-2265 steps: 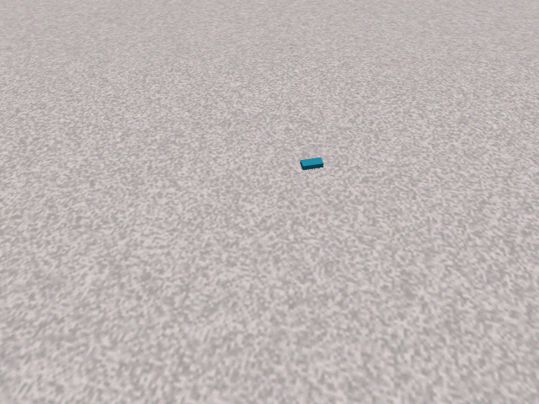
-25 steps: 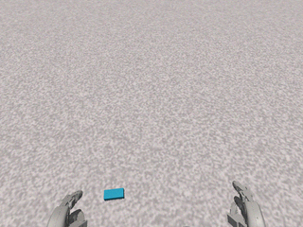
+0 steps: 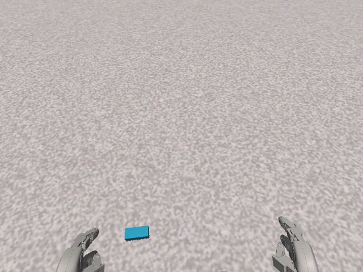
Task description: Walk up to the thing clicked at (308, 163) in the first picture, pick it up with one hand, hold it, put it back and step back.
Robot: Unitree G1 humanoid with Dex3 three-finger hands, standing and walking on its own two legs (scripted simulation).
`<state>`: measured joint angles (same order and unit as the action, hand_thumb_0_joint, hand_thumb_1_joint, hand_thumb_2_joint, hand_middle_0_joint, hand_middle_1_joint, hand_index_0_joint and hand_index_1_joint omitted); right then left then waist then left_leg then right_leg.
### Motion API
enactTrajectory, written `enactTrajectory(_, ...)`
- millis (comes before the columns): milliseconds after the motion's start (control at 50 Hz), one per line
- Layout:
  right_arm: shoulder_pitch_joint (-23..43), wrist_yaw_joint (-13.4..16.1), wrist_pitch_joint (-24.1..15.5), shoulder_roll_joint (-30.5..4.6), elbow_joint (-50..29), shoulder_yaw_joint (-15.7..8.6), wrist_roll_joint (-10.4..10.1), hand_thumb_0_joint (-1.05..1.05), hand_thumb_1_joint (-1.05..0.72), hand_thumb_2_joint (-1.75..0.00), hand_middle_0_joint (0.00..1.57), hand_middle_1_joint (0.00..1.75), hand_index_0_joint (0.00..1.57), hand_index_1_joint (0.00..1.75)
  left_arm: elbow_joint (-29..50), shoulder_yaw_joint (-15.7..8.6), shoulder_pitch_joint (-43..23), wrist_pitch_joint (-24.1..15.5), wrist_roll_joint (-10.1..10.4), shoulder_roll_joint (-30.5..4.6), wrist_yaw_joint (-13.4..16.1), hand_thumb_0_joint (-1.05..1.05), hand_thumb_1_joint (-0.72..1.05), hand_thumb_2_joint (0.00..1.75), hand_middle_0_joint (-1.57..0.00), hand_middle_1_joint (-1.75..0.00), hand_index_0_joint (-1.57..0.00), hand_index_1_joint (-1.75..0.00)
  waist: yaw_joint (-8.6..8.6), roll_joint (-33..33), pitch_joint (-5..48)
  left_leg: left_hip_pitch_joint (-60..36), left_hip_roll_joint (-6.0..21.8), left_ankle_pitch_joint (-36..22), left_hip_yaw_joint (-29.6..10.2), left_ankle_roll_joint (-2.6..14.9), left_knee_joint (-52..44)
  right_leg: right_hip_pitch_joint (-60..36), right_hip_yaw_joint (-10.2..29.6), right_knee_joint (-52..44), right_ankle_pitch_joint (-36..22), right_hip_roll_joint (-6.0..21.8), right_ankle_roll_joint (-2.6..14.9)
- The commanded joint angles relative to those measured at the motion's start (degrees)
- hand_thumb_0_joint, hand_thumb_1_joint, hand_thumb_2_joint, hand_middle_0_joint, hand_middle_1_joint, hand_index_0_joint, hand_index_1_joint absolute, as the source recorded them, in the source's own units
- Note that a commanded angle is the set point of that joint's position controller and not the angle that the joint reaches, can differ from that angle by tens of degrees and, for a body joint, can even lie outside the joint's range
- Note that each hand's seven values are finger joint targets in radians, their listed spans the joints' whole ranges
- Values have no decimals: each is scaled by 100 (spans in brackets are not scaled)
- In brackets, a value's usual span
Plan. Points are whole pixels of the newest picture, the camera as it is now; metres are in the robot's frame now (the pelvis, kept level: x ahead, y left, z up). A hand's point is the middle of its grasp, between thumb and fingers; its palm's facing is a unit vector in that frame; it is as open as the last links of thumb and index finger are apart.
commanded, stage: home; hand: left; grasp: from above
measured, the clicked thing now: (136, 232) +0.44 +0.23 -0.70
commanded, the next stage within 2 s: stand in 0.06 s
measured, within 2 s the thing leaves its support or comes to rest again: neither
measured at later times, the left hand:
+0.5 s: hand out of the picture +0.09 +0.24 -0.11, palm faces +0.02 -0.94 -0.33, open 7.4 cm
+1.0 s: hand out of the picture +0.02 +0.24 -0.10, palm faces +0.03 -0.94 -0.33, open 7.4 cm
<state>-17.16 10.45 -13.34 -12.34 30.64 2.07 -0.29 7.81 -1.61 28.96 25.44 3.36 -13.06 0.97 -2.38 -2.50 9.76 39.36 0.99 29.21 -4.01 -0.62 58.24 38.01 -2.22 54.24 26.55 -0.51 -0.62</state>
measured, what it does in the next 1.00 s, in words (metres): rises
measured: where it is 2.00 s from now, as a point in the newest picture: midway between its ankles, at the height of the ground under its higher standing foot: outside the picture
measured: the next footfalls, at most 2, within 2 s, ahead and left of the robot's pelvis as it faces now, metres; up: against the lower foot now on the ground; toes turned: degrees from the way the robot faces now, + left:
none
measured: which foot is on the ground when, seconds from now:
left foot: down 0.00-1.00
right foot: down 0.00-1.00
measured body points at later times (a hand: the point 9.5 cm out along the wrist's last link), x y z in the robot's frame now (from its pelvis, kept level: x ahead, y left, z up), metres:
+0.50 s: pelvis -0.01 +0.00 +0.04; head +0.00 +0.01 +0.49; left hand +0.09 +0.28 -0.08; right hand +0.09 -0.28 -0.08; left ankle +0.00 +0.12 -0.68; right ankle +0.00 -0.13 -0.68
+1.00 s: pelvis -0.02 +0.01 +0.06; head -0.03 +0.00 +0.51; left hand +0.02 +0.29 -0.07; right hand +0.05 -0.27 -0.08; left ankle +0.00 +0.12 -0.68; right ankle +0.00 -0.13 -0.68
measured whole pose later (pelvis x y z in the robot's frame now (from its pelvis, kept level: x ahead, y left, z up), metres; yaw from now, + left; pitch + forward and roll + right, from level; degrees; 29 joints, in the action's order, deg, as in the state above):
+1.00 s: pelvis -0.02 +0.01 +0.06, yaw +0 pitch -5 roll +0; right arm -9.2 1.4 0.1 -16.5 62.5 -1.6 1.7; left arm -64.5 -1.9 10.4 0.3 -1.6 -16.2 1.5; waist 0.9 -1.0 -3.6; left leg 6.3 -0.9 11.4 -1.5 0.2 22.4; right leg 7.0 0.0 22.2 10.4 1.8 -1.5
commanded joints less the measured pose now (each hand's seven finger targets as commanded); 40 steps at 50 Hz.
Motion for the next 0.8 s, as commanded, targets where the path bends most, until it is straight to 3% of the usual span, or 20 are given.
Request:
enactTrajectory(0, 398, 62, -328, -729, -923, -348, -15, 0, -90, -90, 20, 30, 20, 30, 1154, -404, -141, -284, -60, -691, 72, 0, 90, 90, -20, -30, -20, -30, 17, 18, 397, -434, -135, -1414, 143, 150, -879, -406, -96, -885, -1177, -85, 68)
enactTrajectory(80, 380, 48, -325, -703, -917, -328, -21, 0, -90, -90, 20, 30, 20, 30, 981, -254, -17, -222, -53, -498, 45, 0, 90, 90, -20, -30, -20, -30, -9, 26, 296, -368, -136, -1260, 131, 147, -936, -336, -108, -869, -1020, -100, 75)
enactTrajectory(100, 398, 35, -315, -718, -953, -332, -22, 0, -90, -90, 20, 30, 20, 30, 1021, -283, 69, -221, -29, -485, 38, 0, 90, 90, -20, -30, -20, -30, 26, -88, 418, -444, -124, -1393, 108, 118, -966, -406, -127, -817, -1098, -106, 90)
enactTrajectory(120, 368, 36, -304, -744, -952, -368, -21, 0, -90, -90, 20, 30, 20, 30, 1270, -454, -66, -248, -39, -689, 60, 0, 90, 90, -20, -30, -20, -30, 57, -159, 627, -527, -121, -1509, 113, 118, -927, -468, -122, -798, -1193, -108, 100)
enactTrajectory(140, 771, -306, 293, -1329, 542, -546, 705, 0, -90, -90, 20, 30, 20, 30, -741, -356, -1812, -1437, -731, -1104, 284, 0, 90, 90, -20, -30, -20, -30, 428, 122, -931, -788, 218, -2438, -165, 371, -1530, -1233, 384, -989, -1219, 307, 302)
enactTrajectory(160, 886, -459, 532, -1397, 603, -650, 696, 0, -90, -90, 20, 30, 20, 30, -1868, -460, -1266, -1833, -736, -1180, 258, 0, 90, 90, -20, -30, -20, -30, 451, 316, -439, -1134, 143, -2542, 19, 422, -1467, -1491, 673, -1211, -1280, 385, 476)
enactTrajectory(180, 774, -561, 648, -1377, 519, -630, 701, 0, -90, -90, 20, 30, 20, 30, -2171, -461, -1207, -2021, -771, -1254, 233, 0, 90, 90, -20, -30, -20, -30, 354, 550, -306, -1326, 74, -2472, 93, 434, -1440, -1492, 807, -1296, -1382, 481, 562)
enactTrajectory(200, 638, -627, 727, -1363, 518, -609, 723, 0, -90, -90, 20, 30, 20, 30, -2326, -383, -1339, -2122, -766, -1196, 185, 0, 90, 90, -20, -30, -20, -30, 221, 397, -370, -1307, 77, -2143, -62, 431, -1554, -1363, 821, -1339, -1267, 400, 539)
enactTrajectory(240, 639, -806, 781, -1201, 762, -580, 427, 0, -90, -90, 20, 30, 20, 30, -2777, -354, -1553, -2305, -714, -1221, 133, 0, 90, 90, -20, -30, -20, -30, 312, 133, -164, -1671, 53, -1857, -102, 454, -1837, -1822, 756, -1306, -1519, 506, 418)
enactTrajectory(260, 793, -850, 815, -1225, 816, -629, 373, 0, -90, -90, 20, 30, 20, 30, -3016, -351, -1501, -2328, -679, -1204, 125, 0, 90, 90, -20, -30, -20, -30, 418, 432, -258, -1803, 38, -1873, -11, 409, -1841, -1718, 796, -1467, -1425, 532, 429)
enactTrajectory(280, 839, -873, 837, -1257, 856, -657, 333, 0, -90, -90, 20, 30, 20, 30, -3260, -369, -1542, -2344, -638, -1182, 126, 0, 90, 90, -20, -30, -20, -30, 404, 477, -160, -1917, 52, -1935, -43, 392, -1834, -1722, 773, -1571, -1426, 532, 389)
enactTrajectory(340, 918, -932, 947, -1214, 1182, -692, 311, 0, -90, -90, 20, 30, 20, 30, -3958, -356, -1784, -2462, -630, -1198, 141, 0, 90, 90, -20, -30, -20, -30, 385, 455, -395, -2003, 39, -1517, -88, 367, -2108, -1829, 824, -1962, -1083, 595, 330)
enactTrajectory(380, 858, -931, 1013, -1204, 1346, -696, 339, 0, -90, -90, 20, 30, 20, 30, -4304, -371, -1929, -2544, -631, -1228, 140, 0, 90, 90, -20, -30, -20, -30, 306, 432, -480, -2133, 68, -1573, -100, 377, -2241, -1891, 846, -2110, -1214, 621, 309)
enactTrajectory(440, 844, -912, 1045, -1278, 1609, -715, 334, 0, -90, -90, 20, 30, 20, 30, -4799, -349, -1838, -2612, -589, -1157, 141, 0, 90, 90, -20, -30, -20, -30, 351, 160, -542, -2415, 207, -2071, -275, 377, -2556, -2135, 651, -2145, -1735, 530, 262)
enactTrajectory(520, 847, -862, 1105, -1340, 1918, -686, 282, 0, -90, -90, 20, 30, 20, 30, -5391, -335, -1818, -2635, -542, -1202, 171, 0, 90, 90, -20, -30, -20, -30, 350, 122, -731, -2499, 310, -2278, -405, 362, -3001, -2533, 614, -2441, -2054, 533, 229)
enactTrajectory(620, 939, -835, 1164, -1432, 2260, -647, 249, 0, -90, -90, 20, 30, 20, 30, -5979, -303, -1908, -2602, -514, -1224, 170, 0, 90, 90, -20, -30, -20, -30, 359, -28, -1135, -2491, 373, -1608, -503, 304, -3721, -2765, 596, -2886, -1559, 503, 194)
enactTrajectory(680, 912, -827, 1170, -1472, 2435, -645, 221, 0, -90, -90, 20, 30, 20, 30, -6271, -283, -1841, -2609, -503, -1241, 157, 0, 90, 90, -20, -30, -20, -30, 359, -67, -1150, -2667, 410, -1470, -528, 278, -3974, -2929, 584, -3096, -1626, 517, 154)
enactTrajectory(780, 908, -834, 1183, -1438, 2673, -618, 186, 0, -90, -90, 20, 30, 20, 30, -6605, -250, -1941, -2665, -521, -1314, 160, 0, 90, 90, -20, -30, -20, -30, 329, 186, -1159, -2991, 376, -1932, -377, 224, -3970, -3032, 672, -3415, -1769, 626, 135)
